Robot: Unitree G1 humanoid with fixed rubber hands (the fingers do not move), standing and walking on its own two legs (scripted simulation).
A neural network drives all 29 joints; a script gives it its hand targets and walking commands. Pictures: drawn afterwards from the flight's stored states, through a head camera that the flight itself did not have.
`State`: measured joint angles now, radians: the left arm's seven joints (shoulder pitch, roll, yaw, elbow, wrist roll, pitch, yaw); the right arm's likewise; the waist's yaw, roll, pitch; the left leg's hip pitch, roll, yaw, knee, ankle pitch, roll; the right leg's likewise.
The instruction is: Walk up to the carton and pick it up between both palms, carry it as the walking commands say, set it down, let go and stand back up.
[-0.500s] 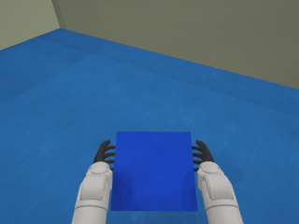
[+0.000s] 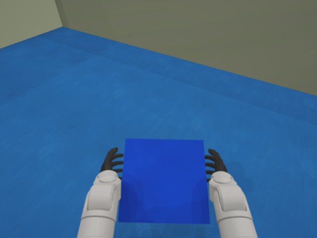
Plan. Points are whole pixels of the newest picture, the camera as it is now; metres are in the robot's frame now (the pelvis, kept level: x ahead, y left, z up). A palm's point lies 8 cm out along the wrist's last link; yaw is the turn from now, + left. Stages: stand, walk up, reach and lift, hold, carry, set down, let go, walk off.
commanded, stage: carry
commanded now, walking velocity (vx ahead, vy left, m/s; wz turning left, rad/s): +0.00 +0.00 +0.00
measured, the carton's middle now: (162, 183) +0.33 +0.00 -0.08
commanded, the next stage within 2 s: hold in 1.50 s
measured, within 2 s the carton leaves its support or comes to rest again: neither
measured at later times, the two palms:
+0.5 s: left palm (97, 182) +0.27 +0.16 +0.04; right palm (215, 184) +0.27 -0.13 +0.03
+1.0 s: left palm (94, 183) +0.27 +0.17 +0.04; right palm (215, 187) +0.26 -0.13 +0.03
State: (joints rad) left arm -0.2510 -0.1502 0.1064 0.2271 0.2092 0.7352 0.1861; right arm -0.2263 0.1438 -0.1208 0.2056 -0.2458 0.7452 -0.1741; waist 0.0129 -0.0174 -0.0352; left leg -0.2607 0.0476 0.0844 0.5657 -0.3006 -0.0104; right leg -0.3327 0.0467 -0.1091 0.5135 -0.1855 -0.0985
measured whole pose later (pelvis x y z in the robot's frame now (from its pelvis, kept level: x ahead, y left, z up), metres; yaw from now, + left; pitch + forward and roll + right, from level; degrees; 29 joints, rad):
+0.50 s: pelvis -0.01 +0.02 +0.00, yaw +0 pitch +0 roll +0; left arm -0.23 -0.14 0.13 0.25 0.22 0.74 0.14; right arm -0.20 0.14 -0.13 0.20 -0.26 0.76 -0.09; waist 0.02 0.01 -0.08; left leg -0.27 0.02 0.09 0.54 -0.27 0.02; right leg -0.34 0.03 -0.09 0.48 -0.15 -0.07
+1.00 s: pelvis -0.01 +0.02 +0.00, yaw +0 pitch +0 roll +0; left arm -0.19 -0.14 0.12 0.20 0.24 0.74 0.07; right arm -0.14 0.13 -0.12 0.14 -0.25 0.76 -0.06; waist 0.01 0.01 -0.09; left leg -0.27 0.01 0.09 0.53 -0.26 0.03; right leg -0.34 0.02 -0.09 0.47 -0.14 -0.06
